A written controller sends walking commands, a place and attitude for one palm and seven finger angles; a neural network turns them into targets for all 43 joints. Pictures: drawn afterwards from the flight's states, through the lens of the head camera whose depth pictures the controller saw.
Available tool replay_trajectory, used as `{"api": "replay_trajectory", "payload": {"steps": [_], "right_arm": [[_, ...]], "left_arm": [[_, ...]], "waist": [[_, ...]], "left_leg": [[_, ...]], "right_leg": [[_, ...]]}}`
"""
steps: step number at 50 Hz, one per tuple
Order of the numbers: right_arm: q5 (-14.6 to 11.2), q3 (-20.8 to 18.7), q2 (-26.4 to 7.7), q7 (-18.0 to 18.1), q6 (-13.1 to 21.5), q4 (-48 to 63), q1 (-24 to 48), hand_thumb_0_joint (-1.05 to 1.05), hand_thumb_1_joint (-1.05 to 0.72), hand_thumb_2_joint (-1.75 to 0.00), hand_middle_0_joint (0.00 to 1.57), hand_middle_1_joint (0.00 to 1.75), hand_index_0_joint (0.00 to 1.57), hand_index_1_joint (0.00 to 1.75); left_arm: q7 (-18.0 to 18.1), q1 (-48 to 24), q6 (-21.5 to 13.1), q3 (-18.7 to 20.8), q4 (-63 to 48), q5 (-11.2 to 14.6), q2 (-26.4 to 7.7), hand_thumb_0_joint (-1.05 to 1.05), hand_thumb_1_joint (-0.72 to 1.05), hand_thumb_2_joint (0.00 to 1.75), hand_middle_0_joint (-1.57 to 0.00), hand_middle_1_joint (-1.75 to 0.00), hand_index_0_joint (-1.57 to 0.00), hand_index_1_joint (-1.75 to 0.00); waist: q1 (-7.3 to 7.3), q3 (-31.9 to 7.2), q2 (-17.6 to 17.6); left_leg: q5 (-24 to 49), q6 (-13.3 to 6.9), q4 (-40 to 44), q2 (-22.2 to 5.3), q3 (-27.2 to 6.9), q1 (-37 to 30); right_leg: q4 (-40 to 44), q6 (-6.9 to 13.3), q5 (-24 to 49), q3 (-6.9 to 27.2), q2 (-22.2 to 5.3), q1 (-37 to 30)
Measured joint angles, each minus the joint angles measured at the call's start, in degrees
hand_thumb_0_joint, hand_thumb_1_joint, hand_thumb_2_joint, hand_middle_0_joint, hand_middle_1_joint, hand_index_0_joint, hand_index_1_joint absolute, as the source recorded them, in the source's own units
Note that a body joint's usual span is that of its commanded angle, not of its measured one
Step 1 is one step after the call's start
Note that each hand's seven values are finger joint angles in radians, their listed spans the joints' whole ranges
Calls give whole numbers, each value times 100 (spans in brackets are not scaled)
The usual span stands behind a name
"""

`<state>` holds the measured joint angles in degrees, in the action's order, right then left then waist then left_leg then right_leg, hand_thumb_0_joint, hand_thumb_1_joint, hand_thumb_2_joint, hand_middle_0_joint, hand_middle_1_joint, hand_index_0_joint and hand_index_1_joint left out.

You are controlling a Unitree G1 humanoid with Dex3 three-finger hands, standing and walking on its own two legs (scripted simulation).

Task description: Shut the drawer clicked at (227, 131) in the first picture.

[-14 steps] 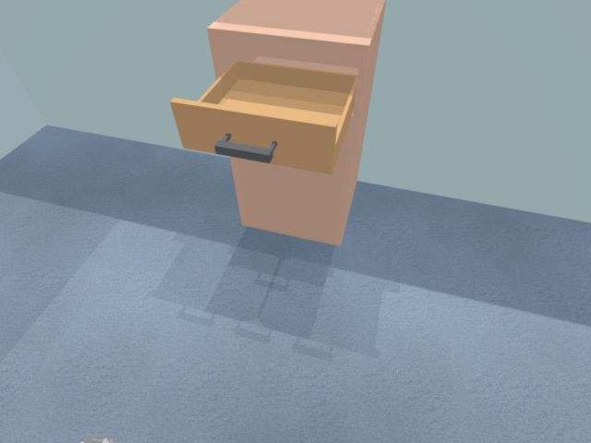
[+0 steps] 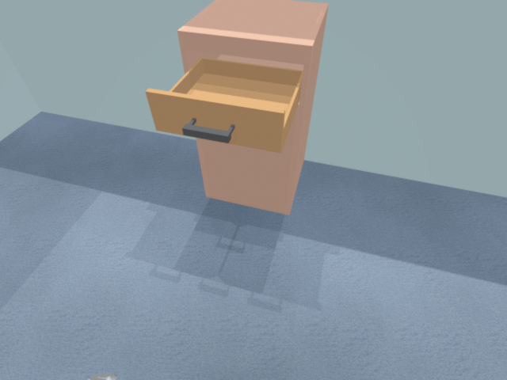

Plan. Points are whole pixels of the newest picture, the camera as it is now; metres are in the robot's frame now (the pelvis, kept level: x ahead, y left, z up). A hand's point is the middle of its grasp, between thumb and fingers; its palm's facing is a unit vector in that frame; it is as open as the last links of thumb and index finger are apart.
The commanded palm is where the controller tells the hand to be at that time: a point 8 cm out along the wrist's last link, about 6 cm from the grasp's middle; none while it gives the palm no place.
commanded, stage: stand and wait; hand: left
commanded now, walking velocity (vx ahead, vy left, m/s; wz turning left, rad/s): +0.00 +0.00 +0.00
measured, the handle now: (209, 128) +0.77 +0.18 -0.05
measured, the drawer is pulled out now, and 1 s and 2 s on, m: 0.29 0.29 0.29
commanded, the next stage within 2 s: look at it before walking up in 0.82 s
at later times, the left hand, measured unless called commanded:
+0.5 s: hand out of the picture +0.05 +0.24 -0.16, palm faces -0.02 -0.94 -0.33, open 7.4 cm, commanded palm none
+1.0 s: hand out of the picture +0.06 +0.24 -0.16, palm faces -0.03 -0.95 -0.32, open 7.4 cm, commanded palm none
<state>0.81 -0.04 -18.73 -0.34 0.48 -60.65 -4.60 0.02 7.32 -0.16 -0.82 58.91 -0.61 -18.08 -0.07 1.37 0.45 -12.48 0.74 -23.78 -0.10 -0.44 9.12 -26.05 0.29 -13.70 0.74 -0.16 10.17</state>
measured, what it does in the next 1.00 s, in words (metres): stands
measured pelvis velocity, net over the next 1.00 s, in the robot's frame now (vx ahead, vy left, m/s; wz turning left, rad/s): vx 0.00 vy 0.00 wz -0.01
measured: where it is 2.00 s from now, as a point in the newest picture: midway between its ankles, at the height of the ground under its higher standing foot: outside the picture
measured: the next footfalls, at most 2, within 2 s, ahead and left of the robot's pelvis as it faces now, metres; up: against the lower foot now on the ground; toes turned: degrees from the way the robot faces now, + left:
none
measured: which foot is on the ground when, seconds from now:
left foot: down 0.00-1.00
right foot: down 0.00-1.00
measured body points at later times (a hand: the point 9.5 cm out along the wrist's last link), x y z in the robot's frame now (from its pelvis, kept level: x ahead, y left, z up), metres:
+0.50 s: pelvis -0.01 +0.00 +0.00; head -0.01 -0.01 +0.45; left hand +0.05 +0.29 -0.13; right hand +0.04 -0.29 -0.14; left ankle +0.01 +0.13 -0.74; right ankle +0.01 -0.12 -0.74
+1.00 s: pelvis +0.00 +0.00 +0.00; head +0.01 +0.00 +0.45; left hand +0.06 +0.29 -0.13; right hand +0.07 -0.28 -0.14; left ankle +0.01 +0.13 -0.74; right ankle +0.01 -0.12 -0.74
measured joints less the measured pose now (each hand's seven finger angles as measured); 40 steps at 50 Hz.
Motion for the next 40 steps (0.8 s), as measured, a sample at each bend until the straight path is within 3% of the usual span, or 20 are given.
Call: {"api": "replay_trajectory", "payload": {"steps": [18, 40], "right_arm": [[-21, -21, -7, 29, -49, -477, -398, 0, -90, -90, 20, 30, 20, 30], [-28, -7, 97, 17, 10, -441, -282, 0, -90, -90, 20, 30, 20, 30]], "left_arm": [[29, 238, 11, 78, 369, 17, -45, 0, 90, 90, -20, -30, -20, -30], [24, 163, -1, 63, 344, -4, 4, 0, 90, 90, -20, -30, -20, -30]], "waist": [[-38, 108, -25], [-9, 55, -66]], "left_leg": [[145, 62, 169, -90, -27, -30], [190, 5, 240, -35, 9, -1]], "right_leg": [[265, 52, 197, -28, 87, -74], [335, -9, 248, 10, 32, -38]]}}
